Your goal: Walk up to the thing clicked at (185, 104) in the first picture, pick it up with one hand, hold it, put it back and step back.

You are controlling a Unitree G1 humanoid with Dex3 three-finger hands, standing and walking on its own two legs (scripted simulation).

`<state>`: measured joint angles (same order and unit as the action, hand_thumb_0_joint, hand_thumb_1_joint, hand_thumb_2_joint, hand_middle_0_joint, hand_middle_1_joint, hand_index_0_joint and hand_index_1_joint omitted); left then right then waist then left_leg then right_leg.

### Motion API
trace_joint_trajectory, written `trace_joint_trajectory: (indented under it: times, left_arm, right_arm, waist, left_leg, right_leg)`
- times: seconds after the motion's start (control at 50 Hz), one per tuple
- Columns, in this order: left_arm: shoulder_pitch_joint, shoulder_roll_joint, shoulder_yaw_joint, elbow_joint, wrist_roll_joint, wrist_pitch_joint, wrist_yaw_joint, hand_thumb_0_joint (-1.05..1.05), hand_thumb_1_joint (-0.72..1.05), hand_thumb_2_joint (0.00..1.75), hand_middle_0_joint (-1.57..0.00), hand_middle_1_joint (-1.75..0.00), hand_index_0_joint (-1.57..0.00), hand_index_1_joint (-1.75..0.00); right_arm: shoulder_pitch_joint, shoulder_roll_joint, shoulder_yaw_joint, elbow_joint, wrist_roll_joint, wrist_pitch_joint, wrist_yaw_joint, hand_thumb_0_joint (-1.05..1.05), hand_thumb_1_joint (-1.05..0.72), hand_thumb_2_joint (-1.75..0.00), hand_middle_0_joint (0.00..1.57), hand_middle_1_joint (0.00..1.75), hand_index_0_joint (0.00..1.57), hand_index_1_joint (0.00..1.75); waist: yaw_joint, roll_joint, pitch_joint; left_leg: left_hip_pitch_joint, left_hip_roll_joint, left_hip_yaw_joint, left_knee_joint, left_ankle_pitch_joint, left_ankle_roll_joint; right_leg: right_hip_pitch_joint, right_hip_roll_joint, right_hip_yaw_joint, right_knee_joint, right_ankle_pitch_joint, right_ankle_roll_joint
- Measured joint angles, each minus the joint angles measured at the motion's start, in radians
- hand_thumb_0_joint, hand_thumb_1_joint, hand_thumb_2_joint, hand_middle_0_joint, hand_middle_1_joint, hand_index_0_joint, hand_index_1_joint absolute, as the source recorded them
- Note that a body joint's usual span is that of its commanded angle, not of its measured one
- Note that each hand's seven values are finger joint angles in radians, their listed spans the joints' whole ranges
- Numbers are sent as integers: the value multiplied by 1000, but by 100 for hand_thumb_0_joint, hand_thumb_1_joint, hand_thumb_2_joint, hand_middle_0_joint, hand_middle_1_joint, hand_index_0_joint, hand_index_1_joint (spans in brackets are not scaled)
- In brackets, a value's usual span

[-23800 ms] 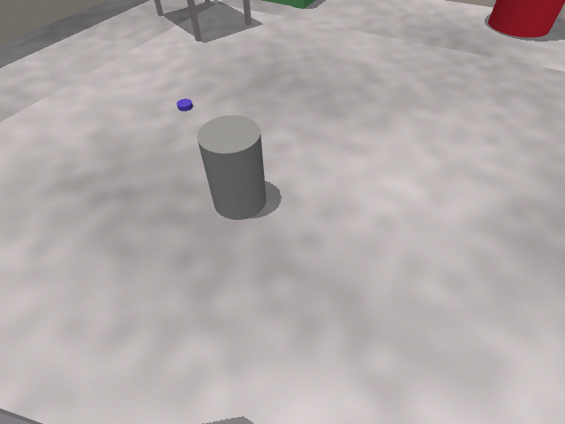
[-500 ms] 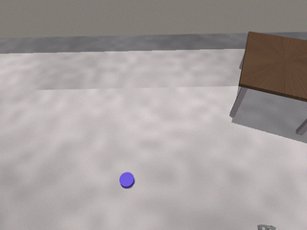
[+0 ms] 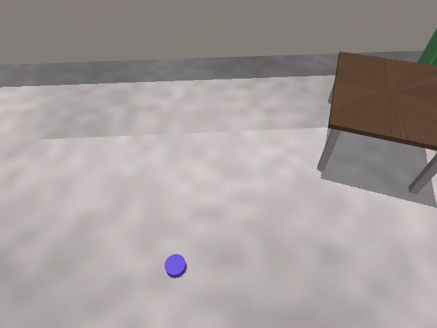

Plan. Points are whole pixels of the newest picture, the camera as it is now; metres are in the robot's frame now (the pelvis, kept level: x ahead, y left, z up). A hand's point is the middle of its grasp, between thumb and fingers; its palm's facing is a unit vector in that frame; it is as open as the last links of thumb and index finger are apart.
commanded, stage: walk up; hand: left
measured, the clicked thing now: (175, 265) +0.54 +0.24 -0.77
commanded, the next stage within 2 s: stand in 0.30 s
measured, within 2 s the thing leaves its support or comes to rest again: neither
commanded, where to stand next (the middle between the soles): +0.09 -0.01 m, yaw +0 degrees
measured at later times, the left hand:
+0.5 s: hand out of the picture +0.09 +0.25 -0.16, palm faces -0.03 -0.94 -0.33, open 7.3 cm
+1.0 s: hand out of the picture +0.10 +0.25 -0.16, palm faces -0.02 -0.94 -0.34, open 7.3 cm
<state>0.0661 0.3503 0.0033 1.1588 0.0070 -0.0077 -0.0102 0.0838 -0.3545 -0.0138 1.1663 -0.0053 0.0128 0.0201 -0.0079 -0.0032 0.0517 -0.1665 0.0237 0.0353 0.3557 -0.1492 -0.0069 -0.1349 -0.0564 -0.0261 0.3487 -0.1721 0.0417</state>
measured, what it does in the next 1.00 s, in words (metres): stands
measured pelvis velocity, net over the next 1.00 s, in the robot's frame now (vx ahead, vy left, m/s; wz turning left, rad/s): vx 0.03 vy -0.01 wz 0.00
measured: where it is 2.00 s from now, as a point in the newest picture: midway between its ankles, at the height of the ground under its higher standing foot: outside the picture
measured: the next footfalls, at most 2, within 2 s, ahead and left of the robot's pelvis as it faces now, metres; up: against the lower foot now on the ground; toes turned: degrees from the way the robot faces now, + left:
none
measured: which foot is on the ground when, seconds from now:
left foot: down 0.00-1.00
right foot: down 0.00-1.00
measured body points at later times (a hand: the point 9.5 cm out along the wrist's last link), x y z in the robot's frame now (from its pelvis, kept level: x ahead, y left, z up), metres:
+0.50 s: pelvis +0.01 +0.00 +0.00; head +0.03 +0.00 +0.45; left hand +0.09 +0.30 -0.13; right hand +0.10 -0.30 -0.13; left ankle +0.03 +0.12 -0.75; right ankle +0.01 -0.15 -0.75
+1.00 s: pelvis +0.03 -0.01 +0.00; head +0.04 -0.01 +0.45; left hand +0.11 +0.29 -0.13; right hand +0.12 -0.31 -0.13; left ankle +0.03 +0.12 -0.75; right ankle +0.01 -0.15 -0.75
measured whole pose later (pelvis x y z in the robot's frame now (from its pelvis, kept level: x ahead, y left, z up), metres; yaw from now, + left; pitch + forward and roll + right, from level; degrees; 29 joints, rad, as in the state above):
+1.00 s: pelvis +0.03 -0.01 +0.00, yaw +0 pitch -2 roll +0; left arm 0.10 0.35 0.00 1.14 0.01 -0.01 -0.01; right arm 0.07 -0.35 0.00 1.14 -0.01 0.00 0.01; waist 0.00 0.00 0.05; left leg -0.12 0.03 0.03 0.32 -0.17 -0.02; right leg -0.08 -0.05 -0.04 0.31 -0.19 0.04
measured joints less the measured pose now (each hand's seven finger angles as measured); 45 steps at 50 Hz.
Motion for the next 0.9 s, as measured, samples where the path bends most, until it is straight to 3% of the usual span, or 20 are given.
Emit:
trace_joint_trajectory:
  times: [0.9]
  left_arm:
    - [31,-1,-3,-20,4,1,1,0,91,90,-20,-30,-21,-30]
  right_arm:
    - [-13,2,10,-25,-4,-17,-13,1,-91,-90,21,30,21,30]
  waist:
    - [3,2,-5]
  left_leg:
    - [42,7,-8,-30,-22,-11]
  right_leg:
    - [50,8,-11,-42,-19,-5]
